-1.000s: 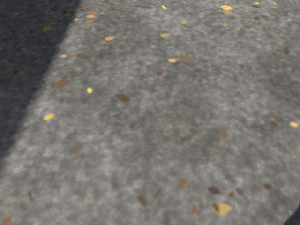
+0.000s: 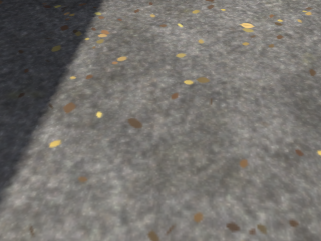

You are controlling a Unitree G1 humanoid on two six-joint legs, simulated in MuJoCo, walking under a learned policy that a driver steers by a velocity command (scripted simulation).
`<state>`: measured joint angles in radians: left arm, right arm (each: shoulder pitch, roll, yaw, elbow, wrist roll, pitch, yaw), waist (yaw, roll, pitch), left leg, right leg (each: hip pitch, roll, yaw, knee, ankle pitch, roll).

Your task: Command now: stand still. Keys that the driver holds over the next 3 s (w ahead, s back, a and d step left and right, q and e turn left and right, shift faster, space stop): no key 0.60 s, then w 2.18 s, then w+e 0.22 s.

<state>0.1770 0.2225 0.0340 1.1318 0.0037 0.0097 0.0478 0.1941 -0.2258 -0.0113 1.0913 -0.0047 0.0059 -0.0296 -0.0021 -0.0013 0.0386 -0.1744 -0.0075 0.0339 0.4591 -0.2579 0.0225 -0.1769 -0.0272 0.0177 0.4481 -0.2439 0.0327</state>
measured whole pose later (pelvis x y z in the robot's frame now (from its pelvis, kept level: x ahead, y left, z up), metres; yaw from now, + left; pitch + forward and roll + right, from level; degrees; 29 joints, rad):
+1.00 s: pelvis +0.08 -0.06 -0.01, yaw +0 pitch +1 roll +1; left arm 0.33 0.21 0.06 1.10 -0.01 -0.11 0.00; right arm 0.33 -0.26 -0.05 1.04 0.04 -0.06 -0.02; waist 0.02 0.04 -0.04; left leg -0.39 0.02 -0.03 1.04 -0.42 0.07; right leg -0.26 0.00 -0.06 0.55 -0.33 -0.05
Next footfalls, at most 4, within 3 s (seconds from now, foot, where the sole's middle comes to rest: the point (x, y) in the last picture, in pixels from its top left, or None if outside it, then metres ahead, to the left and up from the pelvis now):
0.92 right None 0.10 -0.15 -0.78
1.40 left None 0.49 0.07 -0.78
1.92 right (205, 180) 0.80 -0.18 -0.78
2.50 left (156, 128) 1.12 0.05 -0.78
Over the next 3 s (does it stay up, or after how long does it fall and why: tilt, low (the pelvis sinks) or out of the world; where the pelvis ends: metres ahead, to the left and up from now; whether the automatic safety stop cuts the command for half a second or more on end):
stays up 1.23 -0.06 -0.01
